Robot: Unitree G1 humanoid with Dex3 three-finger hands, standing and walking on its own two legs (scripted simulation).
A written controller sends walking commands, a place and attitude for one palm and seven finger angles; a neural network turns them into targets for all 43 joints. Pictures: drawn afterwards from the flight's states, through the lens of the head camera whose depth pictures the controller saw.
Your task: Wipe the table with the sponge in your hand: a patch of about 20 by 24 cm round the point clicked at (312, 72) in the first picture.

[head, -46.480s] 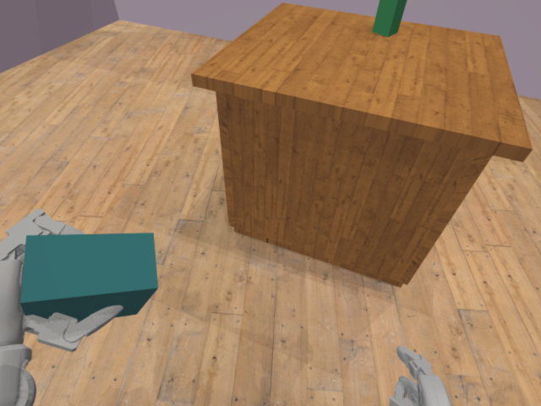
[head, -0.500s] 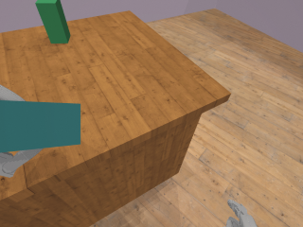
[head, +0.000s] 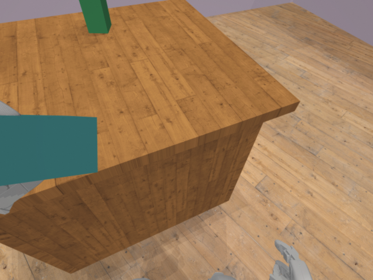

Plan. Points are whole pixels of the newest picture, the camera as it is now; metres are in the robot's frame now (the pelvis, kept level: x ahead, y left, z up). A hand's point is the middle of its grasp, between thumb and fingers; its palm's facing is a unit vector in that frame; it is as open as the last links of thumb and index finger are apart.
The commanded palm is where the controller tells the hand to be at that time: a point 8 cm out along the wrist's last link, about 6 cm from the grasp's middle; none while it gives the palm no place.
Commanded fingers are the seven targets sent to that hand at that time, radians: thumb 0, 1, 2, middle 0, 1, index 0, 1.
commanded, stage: step back with the hand held close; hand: left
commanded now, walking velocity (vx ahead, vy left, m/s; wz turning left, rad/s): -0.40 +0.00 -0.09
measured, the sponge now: (46, 141) +0.23 +0.20 +0.25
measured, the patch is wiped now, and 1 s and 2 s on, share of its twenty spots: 1.00 1.00 1.00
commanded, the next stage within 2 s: stop stepping back and stand still in 0.30 s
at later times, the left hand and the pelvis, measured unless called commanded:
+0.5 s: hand out of the picture +0.07 +0.23 +0.30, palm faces +0.55 -0.78 -0.30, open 9.9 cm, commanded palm +0.02 +0.26 +0.29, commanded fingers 0.00 0.10 1.30 -1.20 -1.60 -1.20 -1.60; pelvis -0.15 -0.02 +0.01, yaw -1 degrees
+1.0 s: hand out of the picture -0.02 +0.17 +0.27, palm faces +0.43 -0.83 -0.36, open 9.9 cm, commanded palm -0.08 +0.22 +0.29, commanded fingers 0.00 0.10 1.30 -1.20 -1.60 -1.20 -1.60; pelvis -0.25 -0.06 +0.01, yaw -2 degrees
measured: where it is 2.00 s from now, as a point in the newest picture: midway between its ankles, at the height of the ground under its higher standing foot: outside the picture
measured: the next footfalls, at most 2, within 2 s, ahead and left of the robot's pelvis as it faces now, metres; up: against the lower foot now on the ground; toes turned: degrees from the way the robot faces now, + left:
right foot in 0.04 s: +0.08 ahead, -0.10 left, +0.00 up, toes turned +0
left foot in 0.34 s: -0.09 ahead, +0.16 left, +0.00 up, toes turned +3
